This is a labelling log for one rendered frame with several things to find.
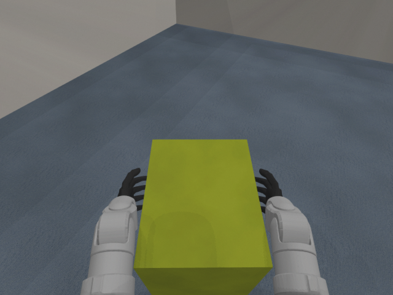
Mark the carton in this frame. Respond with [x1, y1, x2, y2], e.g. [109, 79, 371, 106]
[133, 140, 273, 295]

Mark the right robot forearm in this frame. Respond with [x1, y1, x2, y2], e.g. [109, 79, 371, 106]
[265, 196, 329, 295]

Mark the left robot forearm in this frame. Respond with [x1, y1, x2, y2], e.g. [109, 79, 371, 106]
[80, 195, 138, 295]

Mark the robot left hand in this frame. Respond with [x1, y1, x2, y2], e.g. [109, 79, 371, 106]
[118, 168, 147, 211]

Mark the robot right hand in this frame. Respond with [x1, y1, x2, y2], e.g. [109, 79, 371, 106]
[255, 169, 282, 213]

